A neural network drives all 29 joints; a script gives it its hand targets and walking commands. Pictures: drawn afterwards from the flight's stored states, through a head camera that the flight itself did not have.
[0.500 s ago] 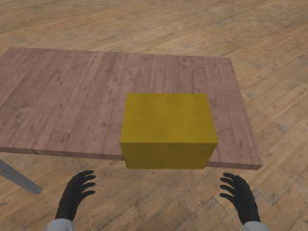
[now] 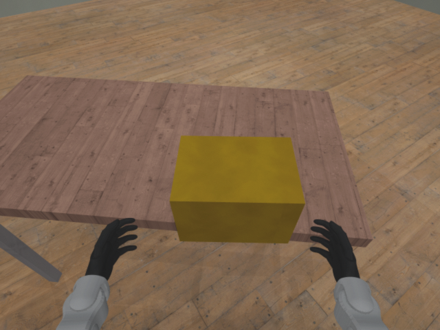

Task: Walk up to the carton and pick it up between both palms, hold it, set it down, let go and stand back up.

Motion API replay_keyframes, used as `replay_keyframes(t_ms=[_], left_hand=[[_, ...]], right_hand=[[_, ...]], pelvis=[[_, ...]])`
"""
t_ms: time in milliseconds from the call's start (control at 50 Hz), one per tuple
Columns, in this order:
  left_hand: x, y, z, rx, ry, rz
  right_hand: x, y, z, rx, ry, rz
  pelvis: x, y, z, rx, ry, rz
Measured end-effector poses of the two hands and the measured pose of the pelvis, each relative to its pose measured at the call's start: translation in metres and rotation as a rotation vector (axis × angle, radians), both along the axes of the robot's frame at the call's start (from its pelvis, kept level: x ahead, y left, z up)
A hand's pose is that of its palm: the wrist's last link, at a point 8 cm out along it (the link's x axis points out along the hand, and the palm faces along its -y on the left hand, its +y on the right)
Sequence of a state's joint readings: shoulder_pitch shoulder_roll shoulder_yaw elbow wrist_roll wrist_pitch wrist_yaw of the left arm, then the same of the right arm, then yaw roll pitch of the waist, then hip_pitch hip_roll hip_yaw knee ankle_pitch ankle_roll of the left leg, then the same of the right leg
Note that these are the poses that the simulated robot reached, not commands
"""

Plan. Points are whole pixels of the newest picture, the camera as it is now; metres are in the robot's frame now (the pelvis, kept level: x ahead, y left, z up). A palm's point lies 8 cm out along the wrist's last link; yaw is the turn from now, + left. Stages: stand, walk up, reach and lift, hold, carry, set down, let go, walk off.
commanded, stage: reach and lift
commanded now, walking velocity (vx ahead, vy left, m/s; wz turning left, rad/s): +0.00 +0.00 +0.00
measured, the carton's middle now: (234, 189) +0.38 +0.00 +0.00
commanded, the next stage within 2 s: none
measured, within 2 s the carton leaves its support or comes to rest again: neither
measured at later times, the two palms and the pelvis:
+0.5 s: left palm (99, 222) +0.29 +0.25 +0.02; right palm (331, 219) +0.30 -0.18 +0.02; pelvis -0.02 +0.00 +0.00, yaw +0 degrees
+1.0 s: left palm (112, 183) +0.34 +0.23 +0.07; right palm (339, 183) +0.35 -0.20 +0.08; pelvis -0.02 +0.01 +0.00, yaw +0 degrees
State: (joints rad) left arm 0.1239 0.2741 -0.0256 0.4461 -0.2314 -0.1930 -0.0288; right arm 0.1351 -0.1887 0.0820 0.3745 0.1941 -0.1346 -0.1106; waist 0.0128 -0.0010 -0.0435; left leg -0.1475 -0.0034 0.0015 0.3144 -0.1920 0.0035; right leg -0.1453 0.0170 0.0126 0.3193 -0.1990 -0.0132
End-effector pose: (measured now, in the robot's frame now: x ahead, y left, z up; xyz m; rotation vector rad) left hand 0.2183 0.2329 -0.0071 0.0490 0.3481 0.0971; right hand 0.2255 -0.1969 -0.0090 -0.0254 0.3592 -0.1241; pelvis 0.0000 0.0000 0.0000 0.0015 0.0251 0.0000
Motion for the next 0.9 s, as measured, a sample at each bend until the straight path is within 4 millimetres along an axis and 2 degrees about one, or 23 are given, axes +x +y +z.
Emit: replay_keyframes(t_ms=[280, 540, 740, 900], left_hand=[[0.037, 0.010, 0.017, 0.000, -0.033, 0.016], [0.074, 0.018, 0.033, -0.002, -0.013, 0.013], [0.103, 0.014, 0.054, -0.002, -0.004, -0.002], [0.120, 0.004, 0.070, -0.003, 0.005, -0.007]], right_hand=[[0.043, 0.007, 0.018, 0.003, -0.045, -0.001], [0.084, 0.013, 0.037, 0.002, -0.026, 0.005], [0.109, 0.012, 0.060, 0.009, -0.018, 0.006], [0.121, 0.005, 0.079, 0.012, -0.014, -0.002]], pelvis=[[-0.015, 0.000, 0.000, 0.001, 0.032, 0.004], [-0.017, 0.005, 0.001, -0.002, 0.051, 0.007], [-0.015, 0.009, 0.003, -0.003, 0.055, 0.005], [-0.015, 0.009, 0.004, -0.004, 0.055, 0.004]])
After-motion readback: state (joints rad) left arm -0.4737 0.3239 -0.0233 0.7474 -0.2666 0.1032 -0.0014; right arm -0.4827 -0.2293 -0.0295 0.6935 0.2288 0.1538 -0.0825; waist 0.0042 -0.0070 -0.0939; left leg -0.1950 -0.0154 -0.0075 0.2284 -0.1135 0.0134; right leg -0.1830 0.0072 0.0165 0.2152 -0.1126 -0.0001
